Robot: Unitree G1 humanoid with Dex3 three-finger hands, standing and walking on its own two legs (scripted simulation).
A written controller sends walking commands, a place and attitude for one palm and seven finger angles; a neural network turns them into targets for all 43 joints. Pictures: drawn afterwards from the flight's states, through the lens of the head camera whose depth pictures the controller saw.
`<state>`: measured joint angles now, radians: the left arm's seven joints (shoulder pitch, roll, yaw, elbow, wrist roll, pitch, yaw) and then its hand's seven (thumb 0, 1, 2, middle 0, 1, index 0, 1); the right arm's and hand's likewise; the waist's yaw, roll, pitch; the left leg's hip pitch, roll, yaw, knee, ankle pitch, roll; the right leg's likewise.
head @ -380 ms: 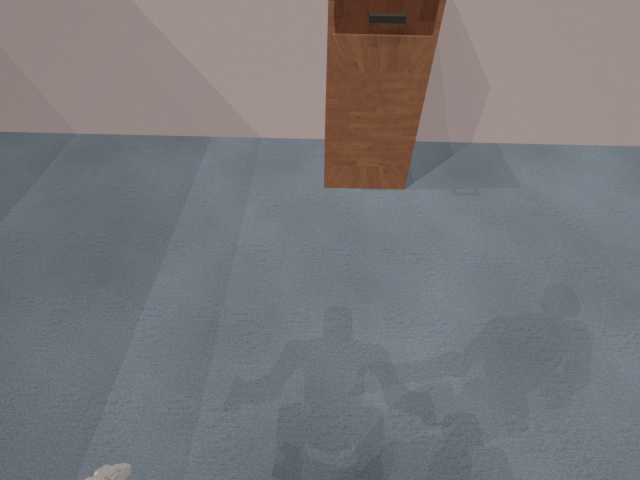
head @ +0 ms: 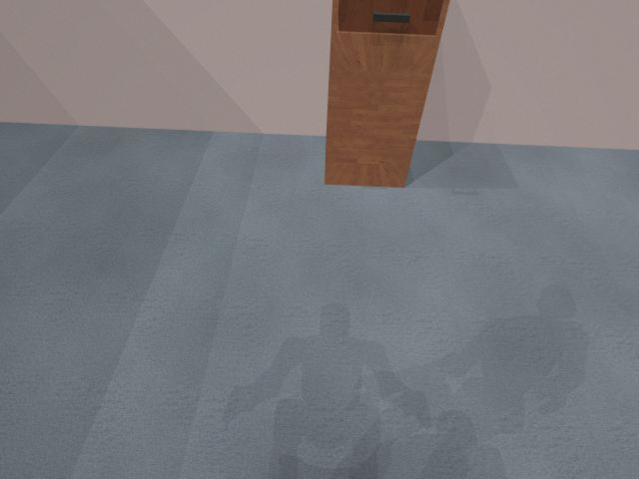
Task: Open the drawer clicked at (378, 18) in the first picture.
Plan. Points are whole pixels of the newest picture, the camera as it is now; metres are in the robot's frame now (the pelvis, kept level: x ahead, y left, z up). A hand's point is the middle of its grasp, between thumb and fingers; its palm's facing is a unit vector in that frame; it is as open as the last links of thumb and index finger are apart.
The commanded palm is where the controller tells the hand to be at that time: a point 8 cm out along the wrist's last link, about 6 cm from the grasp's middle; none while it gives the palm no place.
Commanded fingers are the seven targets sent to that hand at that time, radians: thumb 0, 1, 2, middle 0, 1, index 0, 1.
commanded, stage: stand and wait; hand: left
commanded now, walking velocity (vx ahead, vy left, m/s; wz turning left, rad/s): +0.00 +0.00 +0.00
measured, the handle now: (390, 15) +1.58 -0.15 +0.03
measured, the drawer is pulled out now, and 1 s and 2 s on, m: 0.00 0.00 0.00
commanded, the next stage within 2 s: look at it before walking up in 0.44 s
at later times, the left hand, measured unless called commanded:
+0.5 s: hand out of the picture +0.07 +0.25 -0.15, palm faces -0.03 -0.94 -0.34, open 7.4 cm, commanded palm none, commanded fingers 0.00 0.90 0.90 -0.20 -0.30 -0.20 -0.30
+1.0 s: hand out of the picture +0.08 +0.24 -0.15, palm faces -0.03 -0.94 -0.34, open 7.4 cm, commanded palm none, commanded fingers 0.00 0.90 0.90 -0.20 -0.30 -0.20 -0.30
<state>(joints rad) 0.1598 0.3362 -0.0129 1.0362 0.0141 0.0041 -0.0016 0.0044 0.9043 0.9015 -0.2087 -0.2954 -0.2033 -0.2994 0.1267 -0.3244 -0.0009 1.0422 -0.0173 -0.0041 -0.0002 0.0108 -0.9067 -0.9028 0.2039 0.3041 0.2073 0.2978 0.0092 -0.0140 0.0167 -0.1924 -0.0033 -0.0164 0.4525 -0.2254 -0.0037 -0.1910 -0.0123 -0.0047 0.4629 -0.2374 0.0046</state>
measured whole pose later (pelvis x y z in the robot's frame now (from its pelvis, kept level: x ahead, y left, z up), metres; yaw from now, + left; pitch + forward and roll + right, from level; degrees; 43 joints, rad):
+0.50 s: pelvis +0.00 +0.00 +0.00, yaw +0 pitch -2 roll +0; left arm 0.15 0.35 -0.01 1.08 0.01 0.00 0.00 0.00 0.91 0.90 -0.21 -0.30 -0.20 -0.30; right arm 0.13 -0.33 0.00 1.11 -0.01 -0.01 0.00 0.01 -0.91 -0.90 0.20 0.30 0.21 0.30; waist 0.01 -0.01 0.02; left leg -0.17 0.00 -0.01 0.40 -0.20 0.00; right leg -0.18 -0.01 0.00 0.42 -0.21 0.01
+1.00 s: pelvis +0.01 +0.00 +0.00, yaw -1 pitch -2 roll +0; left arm 0.14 0.34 -0.01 1.09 0.01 -0.01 0.00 0.00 0.91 0.90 -0.21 -0.30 -0.20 -0.30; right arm 0.11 -0.34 0.00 1.11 -0.01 -0.01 0.00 0.01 -0.91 -0.90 0.20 0.30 0.21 0.30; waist 0.01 -0.01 0.03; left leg -0.15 0.01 -0.01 0.38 -0.20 -0.01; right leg -0.15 0.00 0.00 0.39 -0.21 0.00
